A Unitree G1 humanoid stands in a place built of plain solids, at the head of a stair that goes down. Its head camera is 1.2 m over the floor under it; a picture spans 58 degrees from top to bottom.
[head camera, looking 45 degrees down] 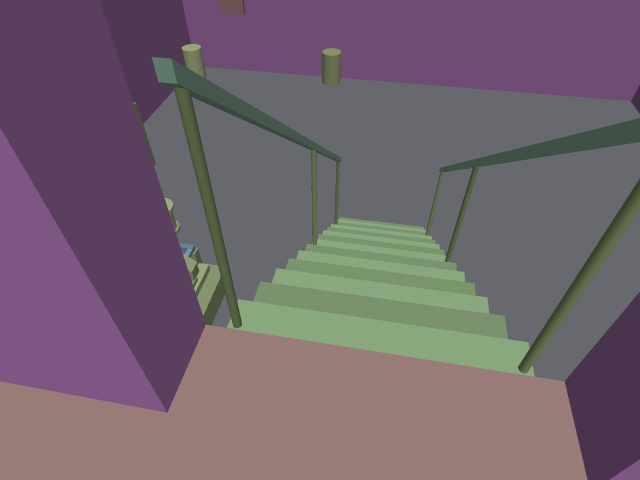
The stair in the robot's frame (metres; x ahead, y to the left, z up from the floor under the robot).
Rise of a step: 0.19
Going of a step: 0.25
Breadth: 1.11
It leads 10 degrees to the right of straight ahead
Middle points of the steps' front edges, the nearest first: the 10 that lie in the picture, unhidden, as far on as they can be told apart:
0.71 -0.17 0.00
0.96 -0.22 -0.19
1.21 -0.27 -0.39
1.46 -0.31 -0.58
1.71 -0.36 -0.77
1.96 -0.40 -0.96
2.21 -0.45 -1.15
2.46 -0.49 -1.34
2.71 -0.54 -1.54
2.97 -0.58 -1.73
